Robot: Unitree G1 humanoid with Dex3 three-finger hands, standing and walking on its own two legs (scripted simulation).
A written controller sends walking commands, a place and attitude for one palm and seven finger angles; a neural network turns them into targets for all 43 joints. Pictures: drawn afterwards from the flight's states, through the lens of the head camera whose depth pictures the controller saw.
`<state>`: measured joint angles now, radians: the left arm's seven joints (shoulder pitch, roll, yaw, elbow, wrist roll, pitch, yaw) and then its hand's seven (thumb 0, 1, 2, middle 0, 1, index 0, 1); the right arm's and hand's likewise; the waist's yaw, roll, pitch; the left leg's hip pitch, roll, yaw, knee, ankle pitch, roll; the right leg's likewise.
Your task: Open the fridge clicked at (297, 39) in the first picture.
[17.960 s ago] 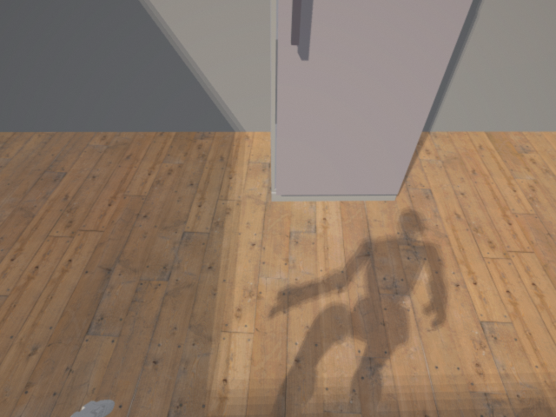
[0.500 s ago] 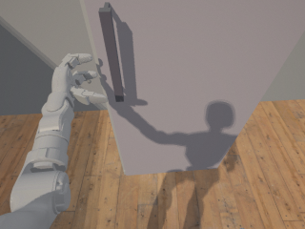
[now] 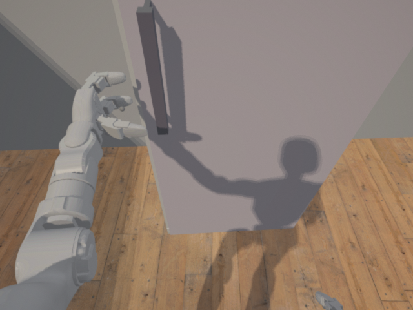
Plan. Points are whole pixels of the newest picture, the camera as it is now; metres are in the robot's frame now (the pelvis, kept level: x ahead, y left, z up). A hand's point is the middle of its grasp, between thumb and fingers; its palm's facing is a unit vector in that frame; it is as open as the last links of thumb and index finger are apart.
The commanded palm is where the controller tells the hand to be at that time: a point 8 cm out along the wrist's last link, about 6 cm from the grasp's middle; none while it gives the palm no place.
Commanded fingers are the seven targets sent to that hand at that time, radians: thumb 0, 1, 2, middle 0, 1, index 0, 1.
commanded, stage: move the hooked fingers beside the handle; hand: left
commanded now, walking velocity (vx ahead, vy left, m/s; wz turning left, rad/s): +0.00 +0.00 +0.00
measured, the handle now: (156, 76) +0.52 +0.12 +0.19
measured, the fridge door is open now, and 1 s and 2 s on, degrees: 0 0 0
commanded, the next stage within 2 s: feel for the door with the fingertips in 1.82 s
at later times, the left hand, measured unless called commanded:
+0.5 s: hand (126, 101) +0.45 +0.17 +0.18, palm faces +0.09 -1.00 +0.02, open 14.0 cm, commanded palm +0.42 +0.23 +0.16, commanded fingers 0.00 -0.50 0.30 -0.30 -1.20 -0.30 -1.20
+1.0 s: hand (126, 111) +0.45 +0.17 +0.16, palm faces +0.09 -1.00 +0.03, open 14.0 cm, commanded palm +0.42 +0.23 +0.17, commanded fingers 0.00 -0.50 0.30 -0.30 -1.20 -0.30 -1.20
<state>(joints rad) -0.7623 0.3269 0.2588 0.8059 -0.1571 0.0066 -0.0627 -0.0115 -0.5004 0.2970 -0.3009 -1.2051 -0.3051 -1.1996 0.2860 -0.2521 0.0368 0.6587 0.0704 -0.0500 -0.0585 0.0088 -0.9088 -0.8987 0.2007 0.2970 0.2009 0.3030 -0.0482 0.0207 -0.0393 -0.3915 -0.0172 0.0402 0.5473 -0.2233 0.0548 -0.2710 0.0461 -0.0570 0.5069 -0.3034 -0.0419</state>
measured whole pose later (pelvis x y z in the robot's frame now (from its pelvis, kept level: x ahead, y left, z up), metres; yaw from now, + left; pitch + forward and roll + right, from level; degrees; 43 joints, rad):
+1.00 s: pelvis +0.01 +0.00 +0.00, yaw +0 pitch +4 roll -1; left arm -0.72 0.32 0.26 0.77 -0.18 0.03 -0.08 -0.01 -0.50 0.30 -0.30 -1.20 -0.30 -1.20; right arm 0.29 -0.26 0.03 0.65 0.08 -0.03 -0.06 0.01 -0.91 -0.90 0.20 0.30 0.20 0.30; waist -0.04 0.04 -0.05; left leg -0.39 -0.01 0.04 0.55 -0.23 0.05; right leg -0.27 0.05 -0.05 0.51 -0.31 -0.05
